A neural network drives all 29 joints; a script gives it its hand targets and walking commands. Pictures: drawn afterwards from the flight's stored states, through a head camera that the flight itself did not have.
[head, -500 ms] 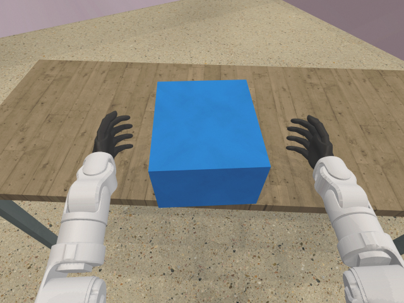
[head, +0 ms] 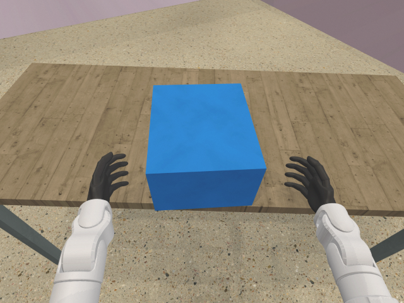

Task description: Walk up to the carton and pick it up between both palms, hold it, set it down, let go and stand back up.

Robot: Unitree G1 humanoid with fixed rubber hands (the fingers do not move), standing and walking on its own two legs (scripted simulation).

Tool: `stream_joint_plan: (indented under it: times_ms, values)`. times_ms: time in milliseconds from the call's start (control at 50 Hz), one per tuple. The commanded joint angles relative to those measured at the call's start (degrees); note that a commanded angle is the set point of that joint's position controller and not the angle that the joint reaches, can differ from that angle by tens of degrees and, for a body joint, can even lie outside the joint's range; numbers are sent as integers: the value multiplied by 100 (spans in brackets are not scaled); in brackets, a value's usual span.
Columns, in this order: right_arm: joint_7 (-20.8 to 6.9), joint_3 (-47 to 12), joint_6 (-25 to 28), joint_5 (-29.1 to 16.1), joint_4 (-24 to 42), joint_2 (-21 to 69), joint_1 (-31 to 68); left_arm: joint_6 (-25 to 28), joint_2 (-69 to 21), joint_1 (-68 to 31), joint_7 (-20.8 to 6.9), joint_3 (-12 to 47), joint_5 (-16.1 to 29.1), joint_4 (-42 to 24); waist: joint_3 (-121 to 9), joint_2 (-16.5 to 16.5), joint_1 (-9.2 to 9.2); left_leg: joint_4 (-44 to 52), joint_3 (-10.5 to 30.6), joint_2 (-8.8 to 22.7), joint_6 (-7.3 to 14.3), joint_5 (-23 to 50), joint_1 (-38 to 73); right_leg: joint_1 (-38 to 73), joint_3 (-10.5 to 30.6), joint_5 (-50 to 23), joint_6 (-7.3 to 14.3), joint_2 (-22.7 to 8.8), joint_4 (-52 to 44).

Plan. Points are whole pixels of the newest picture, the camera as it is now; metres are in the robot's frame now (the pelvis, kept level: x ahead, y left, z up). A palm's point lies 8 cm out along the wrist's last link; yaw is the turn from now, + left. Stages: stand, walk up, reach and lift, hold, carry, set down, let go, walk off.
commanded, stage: set down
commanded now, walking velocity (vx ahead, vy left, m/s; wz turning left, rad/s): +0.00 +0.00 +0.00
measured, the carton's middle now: (200, 143) +0.47 +0.05 +0.00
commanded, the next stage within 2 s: let go in 1.62 s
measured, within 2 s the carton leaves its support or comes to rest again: neither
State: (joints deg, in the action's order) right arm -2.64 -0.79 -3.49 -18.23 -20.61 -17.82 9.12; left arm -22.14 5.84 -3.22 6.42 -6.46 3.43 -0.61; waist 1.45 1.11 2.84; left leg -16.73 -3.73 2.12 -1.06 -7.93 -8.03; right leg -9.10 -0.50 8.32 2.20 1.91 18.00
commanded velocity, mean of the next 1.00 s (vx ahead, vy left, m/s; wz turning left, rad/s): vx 0.00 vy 0.00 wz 0.00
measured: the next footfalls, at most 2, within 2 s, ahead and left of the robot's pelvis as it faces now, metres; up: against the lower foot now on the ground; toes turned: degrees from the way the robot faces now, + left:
none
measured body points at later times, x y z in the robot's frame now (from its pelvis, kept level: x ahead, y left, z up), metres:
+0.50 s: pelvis +0.01 +0.00 +0.00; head +0.02 +0.01 +0.45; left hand +0.23 +0.22 +0.02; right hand +0.24 -0.21 +0.02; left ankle +0.01 +0.13 -0.75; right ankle +0.02 -0.09 -0.75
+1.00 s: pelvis +0.02 +0.01 +0.00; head +0.04 +0.02 +0.45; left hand +0.20 +0.23 -0.03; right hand +0.21 -0.21 -0.03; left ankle +0.01 +0.13 -0.75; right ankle +0.02 -0.09 -0.75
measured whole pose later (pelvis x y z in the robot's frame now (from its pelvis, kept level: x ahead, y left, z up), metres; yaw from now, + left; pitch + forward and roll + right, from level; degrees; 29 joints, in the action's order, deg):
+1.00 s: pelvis +0.02 +0.01 +0.00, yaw -1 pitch -2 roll +0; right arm -5.1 -0.4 9.8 -11.3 -16.9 -13.9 -19.2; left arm -1.7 7.0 20.4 6.9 -0.3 1.3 6.4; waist 3.6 1.6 2.9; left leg -16.4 -4.4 1.9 -0.8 -10.1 -4.6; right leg -5.4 0.3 9.7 1.9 1.8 16.8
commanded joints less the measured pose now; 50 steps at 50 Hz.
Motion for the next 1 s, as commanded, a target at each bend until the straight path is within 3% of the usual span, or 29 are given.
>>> stream_joint_plan:
  times_ms: [0, 480, 660, 980]
  values:
    - [-12, 345, 374, 17, 1271, -756, 858, 443, 299, -647, 27, -32, -28, -1115, -1391, 86, -18, -59, 43, -288, 63, 1302, 1036, 10, 128, -474, -130, 128, -341]
    - [-96, 276, 1240, 310, 2157, -256, -1984, 1989, 255, 1495, 135, 330, -40, -1008, -494, 143, 47, 79, -11, -290, 51, 898, 974, -219, 308, -39, 18, -70, -539]
    - [-169, 312, 1436, 428, 1847, -228, -2406, 2235, 277, 1869, 181, 496, -74, -720, -393, 67, 26, 21, 17, -239, 3, 853, 1017, -333, 252, 88, 78, -55, -544]
    - [-236, 292, 1582, 754, 945, -195, -2636, 2295, 460, 2216, 21, 452, -256, 60, -328, 15, 9, -81, -17, -241, -41, 1290, 1067, -42, 181, -508, 55, -38, -494]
